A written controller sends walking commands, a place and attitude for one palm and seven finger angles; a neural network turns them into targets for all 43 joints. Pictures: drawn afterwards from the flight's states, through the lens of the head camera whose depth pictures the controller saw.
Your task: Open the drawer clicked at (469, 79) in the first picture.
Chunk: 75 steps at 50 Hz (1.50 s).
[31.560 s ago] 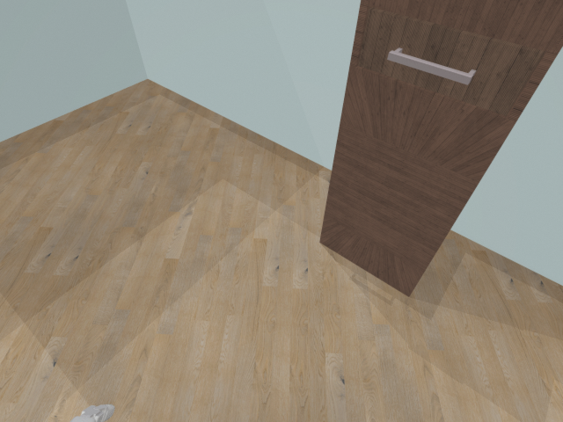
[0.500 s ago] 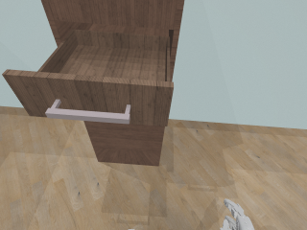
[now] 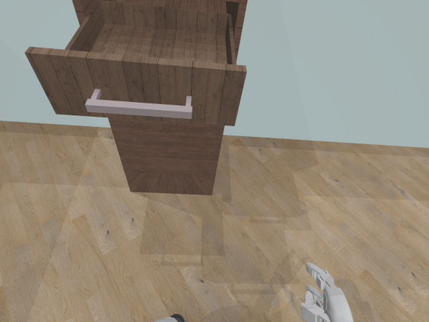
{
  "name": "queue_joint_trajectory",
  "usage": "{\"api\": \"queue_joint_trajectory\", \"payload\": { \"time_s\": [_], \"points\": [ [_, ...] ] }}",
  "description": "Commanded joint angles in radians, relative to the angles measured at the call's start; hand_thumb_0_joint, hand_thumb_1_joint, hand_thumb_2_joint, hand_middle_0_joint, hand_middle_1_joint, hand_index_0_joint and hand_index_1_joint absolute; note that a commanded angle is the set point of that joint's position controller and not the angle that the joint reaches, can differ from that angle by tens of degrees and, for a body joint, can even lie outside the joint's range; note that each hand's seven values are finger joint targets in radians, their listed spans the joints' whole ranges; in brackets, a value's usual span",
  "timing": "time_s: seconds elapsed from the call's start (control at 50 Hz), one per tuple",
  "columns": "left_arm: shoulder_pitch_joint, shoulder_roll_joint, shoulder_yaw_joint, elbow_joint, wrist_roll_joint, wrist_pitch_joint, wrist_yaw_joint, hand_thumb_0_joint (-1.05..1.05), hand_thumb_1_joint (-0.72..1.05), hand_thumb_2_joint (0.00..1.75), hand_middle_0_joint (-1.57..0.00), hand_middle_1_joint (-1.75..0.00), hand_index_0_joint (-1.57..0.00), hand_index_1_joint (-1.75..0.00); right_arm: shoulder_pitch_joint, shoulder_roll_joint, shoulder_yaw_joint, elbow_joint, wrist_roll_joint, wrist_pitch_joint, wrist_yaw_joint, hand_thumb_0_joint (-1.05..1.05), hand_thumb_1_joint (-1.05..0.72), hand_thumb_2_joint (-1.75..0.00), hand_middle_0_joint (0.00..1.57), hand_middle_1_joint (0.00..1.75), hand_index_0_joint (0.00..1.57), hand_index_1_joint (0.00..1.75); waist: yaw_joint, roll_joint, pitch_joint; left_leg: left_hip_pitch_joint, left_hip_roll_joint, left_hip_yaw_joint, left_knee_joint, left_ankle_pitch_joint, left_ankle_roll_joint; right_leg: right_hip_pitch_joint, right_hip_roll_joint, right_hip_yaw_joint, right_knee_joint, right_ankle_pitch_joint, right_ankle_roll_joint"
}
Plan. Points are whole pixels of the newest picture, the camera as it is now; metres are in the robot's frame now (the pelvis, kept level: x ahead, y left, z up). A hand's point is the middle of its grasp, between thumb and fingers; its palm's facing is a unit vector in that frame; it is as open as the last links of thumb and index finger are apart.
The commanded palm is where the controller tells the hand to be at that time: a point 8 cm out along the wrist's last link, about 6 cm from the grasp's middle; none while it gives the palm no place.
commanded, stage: stop stepping back and stand still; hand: left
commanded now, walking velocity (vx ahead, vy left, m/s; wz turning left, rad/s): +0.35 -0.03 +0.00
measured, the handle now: (142, 103) +0.47 +0.18 +0.12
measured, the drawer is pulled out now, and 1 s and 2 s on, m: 0.30 0.30 0.30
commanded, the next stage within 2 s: let the arm hang, fingers relaxed in 0.62 s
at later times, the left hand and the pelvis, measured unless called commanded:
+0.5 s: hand out of the picture +0.12 +0.22 +0.32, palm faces +0.63 -0.68 -0.38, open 7.4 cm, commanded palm +0.05 +0.28 +0.31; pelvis -0.06 -0.01 -0.01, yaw +3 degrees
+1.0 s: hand out of the picture +0.01 +0.12 -0.16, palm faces +0.14 -0.97 -0.19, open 7.2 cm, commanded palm none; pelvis -0.07 -0.04 -0.03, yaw +6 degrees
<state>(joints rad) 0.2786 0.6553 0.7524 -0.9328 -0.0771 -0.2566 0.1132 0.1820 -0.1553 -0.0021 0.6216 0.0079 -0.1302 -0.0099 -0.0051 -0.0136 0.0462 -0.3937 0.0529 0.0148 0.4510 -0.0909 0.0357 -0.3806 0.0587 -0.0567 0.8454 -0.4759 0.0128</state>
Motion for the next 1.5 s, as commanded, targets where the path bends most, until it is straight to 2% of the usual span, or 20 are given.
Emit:
{"api": "queue_joint_trajectory", "payload": {
  "time_s": [0.0, 0.06, 0.08, 0.12, 0.22, 0.32, 0.4, 0.52, 0.58, 0.68, 0.7, 0.72, 0.76, 0.82, 0.86, 0.9, 1.0, 1.06, 1.16, 1.48],
  "points": [
    [-0.167, 0.167, 0.074, 0.159, -0.017, 0.047, 0.044, 0.00, 0.90, 0.90, -0.20, -0.30, -0.20, -0.30, -0.080, -0.164, -0.036, -0.122, 0.003, -0.020, -0.033, 0.00, -0.90, -0.90, 0.20, 0.30, 0.20, 0.30, -0.021, 0.301, -0.153, -0.102, 0.145, -0.155, -0.355, -0.604, -0.016, 0.292, 0.030, -0.099, -0.229, -0.037, -0.026],
    [-0.239, 0.202, 0.025, 0.250, 0.003, 0.070, 0.033, 0.00, 0.90, 0.90, -0.20, -0.30, -0.20, -0.30, -0.057, -0.167, -0.036, -0.118, 0.002, 0.004, -0.039, 0.00, -0.90, -0.90, 0.20, 0.30, 0.20, 0.30, -0.025, 0.094, -0.114, -0.077, 0.009, -0.017, -0.049, -0.522, -0.072, 0.251, -0.080, 0.001, -0.558, -0.133, -0.114],
    [-0.228, 0.222, 0.016, 0.247, 0.001, 0.075, 0.028, 0.00, 0.90, 0.90, -0.20, -0.30, -0.20, -0.30, -0.060, -0.161, -0.036, -0.122, 0.005, 0.018, -0.042, 0.00, -0.90, -0.90, 0.20, 0.30, 0.20, 0.30, -0.018, -0.153, -0.102, -0.009, -0.051, 0.011, 0.376, -0.379, -0.085, 0.028, -0.301, 0.319, -0.715, -0.317, -0.213],
    [-0.310, 0.205, 0.011, 0.232, -0.004, 0.053, 0.028, 0.00, 0.90, 0.90, -0.20, -0.30, -0.20, -0.30, -0.104, -0.200, -0.018, -0.103, -0.015, 0.027, -0.049, 0.00, -0.90, -0.90, 0.20, 0.30, 0.20, 0.30, -0.001, -0.056, -0.021, -0.217, -0.053, -0.035, 0.736, -0.327, -0.074, -0.050, -0.471, 0.439, -0.780, -0.084, -0.254],
    [-0.219, 0.106, -0.075, 0.143, 0.015, 0.043, 0.030, 0.00, 0.90, 0.90, -0.20, -0.30, -0.20, -0.30, -0.111, -0.182, -0.021, -0.122, 0.004, 0.030, -0.060, 0.00, -0.90, -0.90, 0.20, 0.30, 0.20, 0.30, -0.010, -0.093, 0.002, -0.115, 0.016, 0.020, 0.453, -0.210, -0.036, -0.016, -0.302, 0.126, -0.688, -0.105, -0.145],
    [-0.220, 0.130, -0.048, 0.007, 0.024, 0.003, 0.072, 0.00, 0.90, 0.90, -0.20, -0.30, -0.20, -0.30, -0.060, -0.172, -0.029, -0.121, -0.011, -0.008, -0.092, 0.00, -0.90, -0.90, 0.20, 0.30, 0.20, 0.30, -0.003, -0.008, -0.092, 0.131, -0.019, 0.098, 0.032, -0.266, -0.006, 0.089, -0.266, 0.162, -0.541, -0.057, -0.156],
    [-0.252, 0.148, -0.009, -0.082, 0.032, -0.040, 0.082, 0.00, 0.90, 0.90, -0.20, -0.30, -0.20, -0.30, -0.009, -0.192, -0.045, -0.146, 0.000, -0.037, -0.066, 0.00, -0.90, -0.90, 0.20, 0.30, 0.20, 0.30, -0.012, 0.353, -0.207, 0.427, 0.254, -0.316, -0.061, 0.218, 0.116, -0.173, -0.037, -0.038, -0.043, 0.016, -0.025],
    [-0.174, 0.150, 0.030, 0.128, 0.028, -0.003, 0.059, 0.00, 0.90, 0.90, -0.20, -0.30, -0.20, -0.30, -0.028, -0.192, -0.048, -0.119, 0.021, -0.036, -0.041, 0.00, -0.90, -0.90, 0.20, 0.30, 0.20, 0.30, -0.006, 0.225, -0.163, 0.074, 0.111, -0.002, 0.069, 0.098, 0.023, 0.262, -0.043, -0.051, -0.391, 0.288, -0.025],
    [-0.169, 0.184, 0.058, 0.179, 0.017, -0.008, 0.055, 0.00, 0.90, 0.90, -0.20, -0.30, -0.20, -0.30, -0.036, -0.166, -0.047, -0.125, 0.026, -0.021, -0.030, 0.00, -0.90, -0.90, 0.20, 0.30, 0.20, 0.30, -0.011, -0.118, -0.192, -0.114, -0.027, 0.018, 0.462, -0.402, -0.036, 0.344, -0.371, 0.404, -0.533, 0.577, -0.170],
    [-0.055, 0.114, 0.058, 0.189, 0.008, -0.030, 0.054, 0.00, 0.90, 0.90, -0.20, -0.30, -0.20, -0.30, -0.062, -0.141, -0.025, -0.121, 0.019, -0.004, -0.032, 0.00, -0.90, -0.90, 0.20, 0.30, 0.20, 0.30, -0.014, -0.128, -0.131, -0.009, 0.021, -0.018, 0.310, -0.273, -0.035, 0.242, -0.292, 0.170, -0.492, 0.652, -0.148],
    [0.031, -0.296, -0.559, 0.961, 0.120, 0.175, -0.069, 0.00, 0.90, 0.90, -0.20, -0.30, -0.20, -0.30, -0.037, -0.263, -0.077, 0.133, 0.024, -0.045, 0.029, 0.00, -0.90, -0.90, 0.20, 0.30, 0.20, 0.30, -0.076, -0.022, -0.090, -0.094, 0.071, 0.011, 0.314, -0.269, -0.026, 0.150, -0.342, 0.002, -0.318, 0.715, -0.126],
    [0.099, -0.354, -0.617, 1.010, 0.109, 0.253, -0.102, 0.00, 0.90, 0.90, -0.20, -0.30, -0.20, -0.30, 0.031, -0.199, -0.069, 0.141, 0.010, -0.019, 0.029, 0.00, -0.90, -0.90, 0.20, 0.30, 0.20, 0.30, -0.071, 0.034, -0.158, 0.089, 0.017, -0.025, 0.177, -0.033, -0.038, 0.048, -0.243, 0.052, -0.231, 0.590, -0.090],
    [0.138, -0.417, -0.646, 1.045, 0.085, 0.283, -0.118, 0.00, 0.90, 0.90, -0.20, -0.30, -0.20, -0.30, 0.023, -0.218, -0.038, 0.118, 0.000, 0.032, 0.015, 0.00, -0.90, -0.90, 0.20, 0.30, 0.20, 0.30, -0.030, 0.189, -0.138, 0.116, 0.202, -0.271, 0.011, 0.277, 0.071, -0.147, -0.090, -0.019, 0.024, 0.049, 0.011],
    [-0.040, -0.337, -0.660, 1.104, 0.100, 0.278, -0.118, 0.00, 0.90, 0.90, -0.20, -0.30, -0.20, -0.30, -0.020, -0.270, -0.046, 0.063, -0.046, 0.066, 0.000, 0.00, -0.90, -0.90, 0.20, 0.30, 0.20, 0.30, -0.017, -0.064, -0.019, -0.082, 0.289, -0.413, -0.081, 0.119, 0.203, -0.114, -0.111, 0.141, 0.120, -0.084, 0.022],
    [0.025, -0.344, -0.655, 1.266, 0.111, 0.266, -0.117, 0.00, 0.90, 0.90, -0.20, -0.30, -0.20, -0.30, -0.063, -0.241, -0.029, 0.079, -0.064, 0.081, -0.005, 0.00, -0.90, -0.90, 0.20, 0.30, 0.20, 0.30, 0.040, -0.121, -0.117, -0.032, 0.144, -0.198, 0.126, 0.391, 0.078, 0.128, -0.107, 0.079, -0.166, 0.273, 0.007],
    [0.069, -0.209, -0.642, 1.420, 0.118, 0.256, -0.105, 0.00, 0.90, 0.90, -0.20, -0.30, -0.20, -0.30, -0.052, -0.171, -0.035, 0.076, -0.035, 0.114, -0.005, 0.00, -0.90, -0.90, 0.20, 0.30, 0.20, 0.30, 0.027, -0.338, -0.108, -0.090, -0.089, 0.001, 0.387, -0.393, -0.050, 0.174, -0.349, 0.410, -0.399, 0.825, -0.104],
    [0.004, -0.276, -0.669, 1.684, 0.102, 0.240, -0.088, 0.00, 0.90, 0.90, -0.20, -0.30, -0.20, -0.30, 0.015, -0.126, -0.040, 0.193, -0.023, 0.158, -0.011, 0.00, -0.90, -0.90, 0.20, 0.30, 0.20, 0.30, -0.020, 0.031, -0.114, -0.021, -0.056, -0.020, 0.529, -0.407, -0.056, 0.200, -0.298, 0.357, -0.452, 0.756, -0.197],
    [0.008, -0.329, -0.647, 1.716, 0.111, 0.241, -0.071, 0.00, 0.90, 0.90, -0.20, -0.30, -0.20, -0.30, 0.082, -0.080, -0.045, 0.230, -0.029, 0.160, -0.009, 0.00, -0.90, -0.90, 0.20, 0.30, 0.20, 0.30, -0.021, 0.046, -0.162, 0.079, -0.039, -0.006, 0.286, -0.369, -0.040, 0.250, -0.301, 0.301, -0.453, 0.699, -0.205],
    [0.016, -0.401, -0.693, 1.826, 0.080, 0.252, -0.081, 0.00, 0.90, 0.90, -0.20, -0.30, -0.20, -0.30, 0.130, -0.158, -0.043, 0.300, -0.035, 0.141, -0.028, 0.00, -0.90, -0.90, 0.20, 0.30, 0.20, 0.30, 0.001, 0.144, -0.101, 0.250, 0.182, -0.219, -0.090, 0.047, 0.089, 0.134, -0.111, 0.101, -0.399, 0.330, -0.039],
    [-0.009, -0.375, -0.710, 2.020, 0.086, 0.250, -0.075, 0.00, 0.90, 0.90, -0.20, -0.30, -0.20, -0.30, 0.226, -0.086, -0.017, 0.456, -0.033, 0.153, -0.023, 0.00, -0.90, -0.90, 0.20, 0.30, 0.20, 0.30, -0.018, -0.014, 0.074, 0.169, 0.025, -0.038, -0.132, -0.255, 0.004, 0.134, -0.151, 0.217, -0.650, 0.040, -0.056]
  ]
}}
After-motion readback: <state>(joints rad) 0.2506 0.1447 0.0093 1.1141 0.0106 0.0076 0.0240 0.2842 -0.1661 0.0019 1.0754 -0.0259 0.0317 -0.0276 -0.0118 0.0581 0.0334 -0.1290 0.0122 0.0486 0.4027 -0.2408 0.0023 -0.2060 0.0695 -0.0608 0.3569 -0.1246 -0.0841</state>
